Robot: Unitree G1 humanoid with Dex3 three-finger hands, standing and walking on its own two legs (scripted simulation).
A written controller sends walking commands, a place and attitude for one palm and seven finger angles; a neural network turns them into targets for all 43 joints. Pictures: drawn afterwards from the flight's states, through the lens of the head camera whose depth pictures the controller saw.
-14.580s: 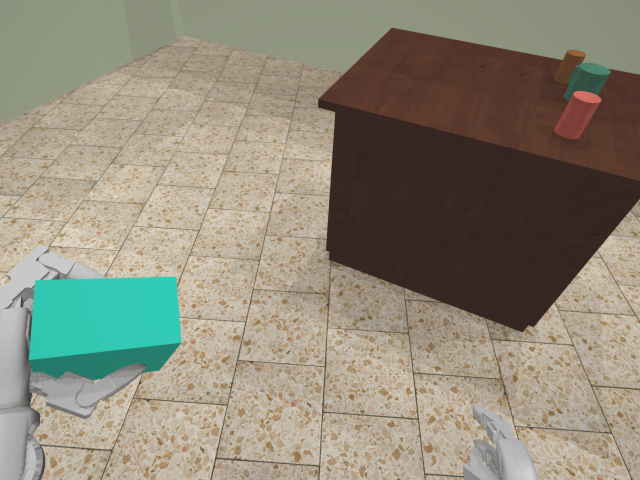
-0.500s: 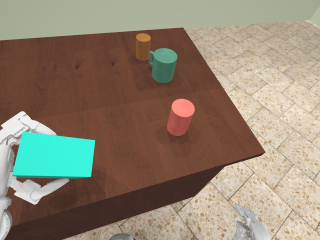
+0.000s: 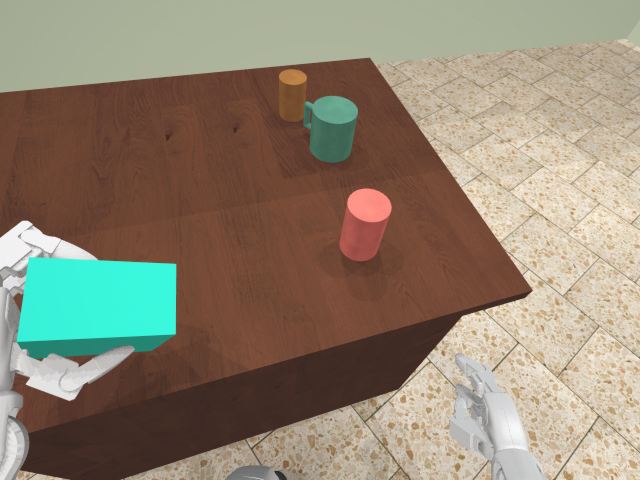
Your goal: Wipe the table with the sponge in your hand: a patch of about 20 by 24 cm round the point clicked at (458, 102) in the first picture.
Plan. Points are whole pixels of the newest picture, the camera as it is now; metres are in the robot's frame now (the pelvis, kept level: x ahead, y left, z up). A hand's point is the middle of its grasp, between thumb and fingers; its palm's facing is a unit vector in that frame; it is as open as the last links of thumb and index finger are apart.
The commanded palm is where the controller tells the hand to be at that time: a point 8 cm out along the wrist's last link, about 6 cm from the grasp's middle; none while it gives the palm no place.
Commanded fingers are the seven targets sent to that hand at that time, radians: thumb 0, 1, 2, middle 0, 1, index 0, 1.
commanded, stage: come to a stop and stand still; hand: left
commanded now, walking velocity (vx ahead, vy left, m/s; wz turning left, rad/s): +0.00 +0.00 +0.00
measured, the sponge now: (121, 311) +0.24 +0.22 +0.12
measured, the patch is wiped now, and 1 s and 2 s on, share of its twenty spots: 0.00 0.00 0.00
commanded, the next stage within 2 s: look again from close up in 0.10 s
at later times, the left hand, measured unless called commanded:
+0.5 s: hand (86, 317) +0.22 +0.24 +0.14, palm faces +0.32 -0.87 -0.37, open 10.6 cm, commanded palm +0.16 +0.28 +0.18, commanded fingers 0.00 0.10 1.30 -1.20 -1.60 -1.20 -1.60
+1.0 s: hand (112, 355) +0.19 +0.21 +0.13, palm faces +0.21 -0.75 -0.62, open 10.6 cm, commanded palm +0.17 +0.26 +0.19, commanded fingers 0.00 0.10 1.30 -1.20 -1.60 -1.20 -1.60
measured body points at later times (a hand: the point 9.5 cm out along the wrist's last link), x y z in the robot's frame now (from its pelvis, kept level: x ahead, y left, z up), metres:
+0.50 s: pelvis +0.00 +0.00 +0.00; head +0.02 +0.02 +0.45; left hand +0.20 +0.28 +0.16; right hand +0.18 -0.23 -0.06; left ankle +0.06 +0.08 -0.74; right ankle +0.01 -0.16 -0.74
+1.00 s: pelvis +0.00 -0.04 -0.01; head +0.01 -0.03 +0.44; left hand +0.18 +0.25 +0.16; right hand +0.23 -0.22 -0.07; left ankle +0.06 +0.08 -0.74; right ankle +0.01 -0.16 -0.74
